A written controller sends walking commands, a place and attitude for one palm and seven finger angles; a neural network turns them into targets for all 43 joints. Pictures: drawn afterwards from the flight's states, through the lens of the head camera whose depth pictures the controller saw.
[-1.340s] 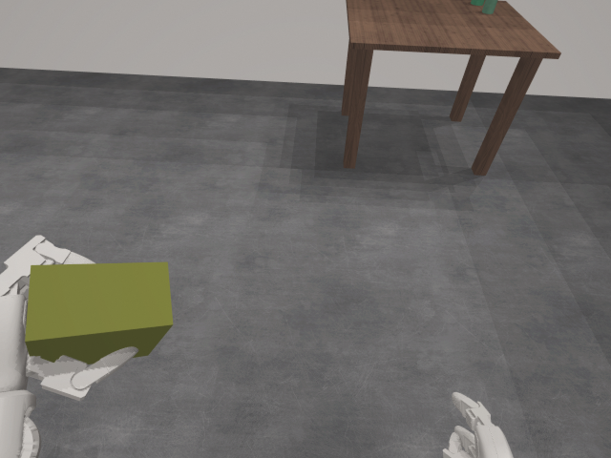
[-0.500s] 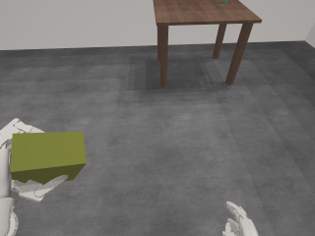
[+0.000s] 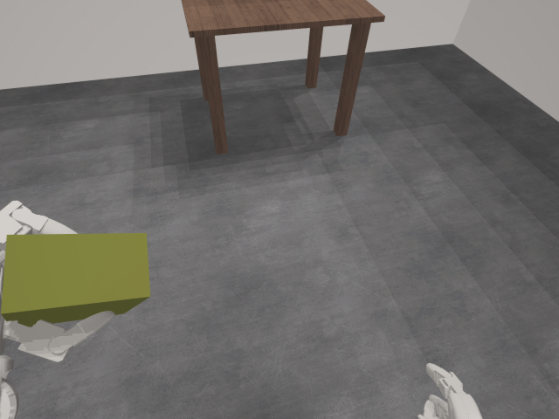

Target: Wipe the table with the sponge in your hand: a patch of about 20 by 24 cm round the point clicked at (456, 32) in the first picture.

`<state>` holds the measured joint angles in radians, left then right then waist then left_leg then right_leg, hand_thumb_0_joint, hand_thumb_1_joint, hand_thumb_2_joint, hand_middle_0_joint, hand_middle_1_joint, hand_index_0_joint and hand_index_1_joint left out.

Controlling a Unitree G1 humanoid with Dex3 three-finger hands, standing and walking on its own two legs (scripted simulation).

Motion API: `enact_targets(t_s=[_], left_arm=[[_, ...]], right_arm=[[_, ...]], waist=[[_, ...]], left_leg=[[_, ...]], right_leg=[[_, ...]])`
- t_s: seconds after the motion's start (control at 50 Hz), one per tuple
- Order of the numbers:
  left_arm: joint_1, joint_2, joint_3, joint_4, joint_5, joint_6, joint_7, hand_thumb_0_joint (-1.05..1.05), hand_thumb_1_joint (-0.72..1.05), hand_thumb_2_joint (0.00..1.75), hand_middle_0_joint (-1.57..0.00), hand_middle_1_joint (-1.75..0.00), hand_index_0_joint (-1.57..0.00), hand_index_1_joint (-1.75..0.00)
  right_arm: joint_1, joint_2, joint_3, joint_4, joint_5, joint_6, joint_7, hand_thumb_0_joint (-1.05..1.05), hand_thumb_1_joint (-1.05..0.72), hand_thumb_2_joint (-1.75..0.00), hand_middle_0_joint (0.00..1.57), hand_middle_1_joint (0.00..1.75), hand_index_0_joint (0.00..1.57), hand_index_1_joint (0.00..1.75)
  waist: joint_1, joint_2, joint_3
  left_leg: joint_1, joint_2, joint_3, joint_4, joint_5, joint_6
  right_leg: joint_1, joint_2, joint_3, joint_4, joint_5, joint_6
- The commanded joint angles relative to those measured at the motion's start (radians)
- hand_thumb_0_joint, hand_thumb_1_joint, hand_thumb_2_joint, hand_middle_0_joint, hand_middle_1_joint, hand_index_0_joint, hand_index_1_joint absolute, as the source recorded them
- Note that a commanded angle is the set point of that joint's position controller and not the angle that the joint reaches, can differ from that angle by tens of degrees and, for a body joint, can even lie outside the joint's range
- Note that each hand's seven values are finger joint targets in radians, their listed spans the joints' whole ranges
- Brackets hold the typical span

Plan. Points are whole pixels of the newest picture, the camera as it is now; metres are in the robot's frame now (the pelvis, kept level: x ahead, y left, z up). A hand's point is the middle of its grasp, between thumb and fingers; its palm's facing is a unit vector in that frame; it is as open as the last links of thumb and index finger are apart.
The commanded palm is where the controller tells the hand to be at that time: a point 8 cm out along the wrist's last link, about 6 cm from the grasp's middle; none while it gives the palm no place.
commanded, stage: walk to a spot facing it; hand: left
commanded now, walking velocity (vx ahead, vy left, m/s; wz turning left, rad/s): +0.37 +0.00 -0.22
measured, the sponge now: (96, 280) +0.22 +0.21 +0.16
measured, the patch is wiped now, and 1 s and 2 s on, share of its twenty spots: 0.00 0.00 0.00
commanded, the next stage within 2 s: none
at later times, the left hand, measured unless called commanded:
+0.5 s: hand (202, 156) +0.40 +0.13 +0.18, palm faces +0.25 -0.83 -0.50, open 10.6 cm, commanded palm +0.34 +0.20 +0.19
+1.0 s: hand (261, 88) +0.56 +0.07 +0.19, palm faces +0.31 -0.81 -0.49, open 10.5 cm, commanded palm +0.51 +0.13 +0.19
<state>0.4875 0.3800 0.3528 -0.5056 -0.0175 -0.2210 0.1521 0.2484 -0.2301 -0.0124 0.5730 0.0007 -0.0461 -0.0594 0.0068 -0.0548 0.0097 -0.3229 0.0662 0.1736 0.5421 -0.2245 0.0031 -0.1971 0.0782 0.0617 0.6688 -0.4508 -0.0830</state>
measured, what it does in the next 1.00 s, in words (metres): walks ahead: right foot, then left foot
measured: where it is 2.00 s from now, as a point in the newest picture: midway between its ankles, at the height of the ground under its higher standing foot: (338, 307)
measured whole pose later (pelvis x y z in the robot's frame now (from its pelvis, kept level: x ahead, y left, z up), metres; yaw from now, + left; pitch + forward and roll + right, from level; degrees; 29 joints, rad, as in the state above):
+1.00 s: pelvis +0.33 -0.13 +0.00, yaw -5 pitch +0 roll +1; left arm 0.44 0.37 0.35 -0.51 -0.01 -0.21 0.14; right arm 0.21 -0.16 0.02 0.65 0.00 -0.05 -0.06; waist 0.02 0.06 0.07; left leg -0.42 0.13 0.06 1.06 -0.46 -0.02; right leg -0.33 -0.08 -0.20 0.69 -0.35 -0.05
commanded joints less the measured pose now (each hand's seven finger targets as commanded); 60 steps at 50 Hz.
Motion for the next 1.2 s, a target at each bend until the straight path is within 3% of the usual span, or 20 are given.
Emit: enact_targets(t_s=[0.0,0.1,0.22,0.24,0.28,0.3,0.36,0.42,0.56,0.58,0.6,0.64,0.68,0.74,0.86,0.88,0.92,0.94,1.04,1.18], left_arm=[[-0.156,0.218,0.132,-0.253,-0.002,-0.082,0.022,0.00,0.10,1.30,-1.20,-1.60,-1.20,-1.60],[-0.082,0.138,0.106,-0.245,0.011,-0.053,0.017,0.00,0.10,1.30,-1.20,-1.60,-1.20,-1.60],[-0.100,0.143,0.130,-0.152,0.001,-0.043,0.015,0.00,0.10,1.30,-1.20,-1.60,-1.20,-1.60],[-0.091,0.138,0.119,-0.135,0.001,-0.032,0.013,0.00,0.10,1.30,-1.20,-1.60,-1.20,-1.60],[-0.116,0.233,0.207,-0.162,-0.003,-0.032,0.027,0.00,0.10,1.30,-1.20,-1.60,-1.20,-1.60],[-0.122,0.218,0.187,-0.199,-0.017,-0.045,0.019,0.00,0.10,1.30,-1.20,-1.60,-1.20,-1.60],[-0.065,0.223,0.204,-0.316,0.000,-0.068,0.021,0.00,0.10,1.30,-1.20,-1.60,-1.20,-1.60],[-0.017,0.197,0.205,-0.335,-0.001,-0.077,0.035,0.00,0.10,1.30,-1.20,-1.60,-1.20,-1.60],[-0.040,0.157,0.163,-0.256,-0.009,-0.073,0.051,0.00,0.10,1.30,-1.20,-1.60,-1.20,-1.60],[-0.077,0.162,0.161,-0.262,-0.008,-0.084,0.050,0.00,0.10,1.30,-1.20,-1.60,-1.20,-1.60],[-0.097,0.153,0.158,-0.258,-0.011,-0.092,0.049,0.00,0.10,1.30,-1.20,-1.60,-1.20,-1.60],[-0.156,0.193,0.146,-0.187,-0.010,-0.092,0.025,0.00,0.10,1.30,-1.20,-1.60,-1.20,-1.60],[-0.152,0.161,0.124,-0.243,-0.003,-0.089,0.013,0.00,0.10,1.30,-1.20,-1.60,-1.20,-1.60],[-0.092,0.143,0.121,-0.347,-0.004,-0.081,0.017,0.00,0.10,1.30,-1.20,-1.60,-1.20,-1.60],[-0.070,0.142,0.141,-0.225,-0.007,-0.049,0.029,0.00,0.10,1.30,-1.20,-1.60,-1.20,-1.60],[-0.087,0.145,0.142,-0.195,-0.003,-0.040,0.029,0.00,0.10,1.30,-1.20,-1.60,-1.20,-1.60],[-0.131,0.220,0.199,-0.152,-0.010,-0.020,0.036,0.00,0.10,1.30,-1.20,-1.60,-1.20,-1.60],[-0.156,0.210,0.172,-0.162,-0.018,-0.024,0.026,0.00,0.10,1.30,-1.20,-1.60,-1.20,-1.60],[-0.078,0.147,0.133,-0.164,-0.001,-0.062,0.017,0.00,0.10,1.30,-1.20,-1.60,-1.20,-1.60],[-0.047,0.176,0.159,-0.290,-0.005,-0.063,0.048,0.00,0.10,1.30,-1.20,-1.60,-1.20,-1.60]], right_arm=[[-0.098,-0.077,-0.010,-0.137,-0.021,-0.068,-0.012,0.00,-0.90,-0.90,0.20,0.30,0.20,0.30],[-0.102,-0.083,-0.019,-0.115,-0.009,-0.080,-0.007,0.00,-0.90,-0.90,0.20,0.30,0.20,0.30],[-0.105,-0.075,-0.028,-0.117,-0.001,-0.080,-0.014,0.00,-0.90,-0.90,0.20,0.30,0.20,0.30],[-0.106,-0.062,-0.027,-0.121,0.006,-0.077,-0.014,0.00,-0.90,-0.90,0.20,0.30,0.20,0.30],[-0.156,-0.046,-0.020,-0.149,0.006,-0.075,-0.004,0.00,-0.90,-0.90,0.20,0.30,0.20,0.30],[-0.139,-0.061,-0.033,-0.121,0.007,-0.078,0.004,0.00,-0.90,-0.90,0.20,0.30,0.20,0.30],[-0.166,-0.057,-0.017,-0.099,0.006,-0.041,0.018,0.00,-0.90,-0.90,0.20,0.30,0.20,0.30],[-0.154,-0.058,-0.025,-0.102,-0.002,-0.026,0.016,0.00,-0.90,-0.90,0.20,0.30,0.20,0.30],[-0.092,-0.068,-0.048,-0.138,-0.004,-0.039,-0.015,0.00,-0.90,-0.90,0.20,0.30,0.20,0.30],[-0.077,-0.093,-0.060,-0.140,-0.002,-0.041,-0.022,0.00,-0.90,-0.90,0.20,0.30,0.20,0.30],[-0.090,-0.116,-0.067,-0.142,-0.001,-0.041,-0.020,0.00,-0.90,-0.90,0.20,0.30,0.20,0.30],[-0.125,-0.092,-0.046,-0.136,-0.007,-0.054,-0.013,0.00,-0.90,-0.90,0.20,0.30,0.20,0.30],[-0.128,-0.081,-0.054,-0.120,0.008,-0.062,-0.004,0.00,-0.90,-0.90,0.20,0.30,0.20,0.30],[-0.123,-0.087,-0.048,-0.124,0.001,-0.082,0.003,0.00,-0.90,-0.90,0.20,0.30,0.20,0.30],[-0.105,-0.060,-0.033,-0.114,0.002,-0.086,-0.012,0.00,-0.90,-0.90,0.20,0.30,0.20,0.30],[-0.096,-0.048,-0.033,-0.108,0.005,-0.077,-0.014,0.00,-0.90,-0.90,0.20,0.30,0.20,0.30],[-0.153,-0.038,-0.024,-0.130,0.004,-0.072,-0.013,0.00,-0.90,-0.90,0.20,0.30,0.20,0.30],[-0.162,-0.056,-0.031,-0.113,0.009,-0.073,-0.006,0.00,-0.90,-0.90,0.20,0.30,0.20,0.30],[-0.166,-0.052,-0.018,-0.075,0.004,-0.023,0.000,0.00,-0.90,-0.90,0.20,0.30,0.20,0.30],[-0.142,-0.048,-0.036,-0.155,-0.001,-0.036,0.008,0.00,-0.90,-0.90,0.20,0.30,0.20,0.30]], waist=[[-0.025,0.334,-0.107],[-0.003,0.269,-0.022],[0.002,0.210,-0.085],[0.015,0.099,-0.117],[0.032,-0.254,-0.154],[0.021,-0.183,-0.159],[-0.001,-0.006,-0.147],[-0.012,-0.023,-0.139],[-0.023,0.020,-0.149],[-0.040,0.134,-0.175],[-0.035,0.351,-0.194],[-0.029,0.381,-0.088],[-0.014,0.264,-0.050],[0.001,0.338,-0.078],[0.002,0.252,-0.109],[0.005,0.131,-0.123],[0.038,-0.302,-0.117],[0.017,-0.238,-0.106],[-0.004,-0.066,-0.077],[0.036,-0.086,-0.087]], left_leg=[[0.403,0.445,-0.608,-0.276,0.030,0.258],[0.125,0.317,-0.168,-0.292,-0.043,0.154],[0.073,0.222,0.037,0.017,0.050,0.075],[0.009,0.161,0.074,0.231,0.061,0.053],[-0.402,0.007,-0.033,0.732,-0.355,0.002],[-0.398,0.051,-0.155,0.799,-0.316,-0.008],[-0.432,0.102,-0.184,0.781,-0.221,-0.034],[-0.301,0.118,-0.144,0.471,-0.176,-0.032],[0.160,0.001,0.050,-0.049,0.069,-0.003],[0.287,0.062,-0.065,-0.094,0.050,0.040],[0.412,0.275,-0.396,-0.160,0.086,0.140],[0.265,0.438,-0.691,-0.292,-0.112,0.259],[0.227,0.386,-0.504,-0.262,-0.142,0.240],[0.108,0.281,-0.242,-0.261,-0.106,0.159],[0.034,0.206,-0.069,-0.053,-0.114,0.076],[-0.040,0.152,-0.023,0.127,-0.121,0.053],[-0.426,-0.010,-0.059,0.657,-0.362,-0.004],[-0.462,0.023,-0.163,0.768,-0.303,-0.012],[-0.477,0.065,-0.142,0.713,-0.150,-0.037],[-0.217,0.013,0.045,0.168,-0.056,-0.009]], right_leg=[[-0.492,-0.115,-0.010,0.551,-0.101,0.068],[-0.342,-0.187,-0.134,0.309,0.072,0.090],[0.031,-0.076,-0.321,-0.105,0.211,0.094],[0.130,-0.101,-0.248,-0.173,0.204,0.067],[0.289,-0.476,0.474,-0.339,0.319,-0.144],[0.253,-0.493,0.468,-0.361,0.230,-0.149],[0.227,-0.476,0.236,-0.318,0.382,-0.151],[0.128,-0.424,0.046,-0.288,0.544,-0.115],[0.005,-0.284,-0.110,-0.067,0.449,-0.008],[-0.090,-0.243,-0.140,0.103,0.403,0.029],[-0.289,-0.131,-0.188,0.336,0.057,0.082],[-0.451,-0.147,-0.056,0.570,-0.145,0.086],[-0.495,-0.196,-0.056,0.542,-0.085,0.094],[-0.308,-0.192,-0.150,0.302,0.023,0.101],[0.016,-0.107,-0.297,-0.130,0.151,0.116],[0.106,-0.149,-0.212,-0.209,0.134,0.086],[0.247,-0.508,0.421,-0.391,0.193,-0.103],[0.246,-0.534,0.455,-0.403,0.174,-0.121],[0.262,-0.438,0.004,-0.319,0.623,-0.073],[0.230,-0.400,-0.119,-0.296,0.754,-0.068]])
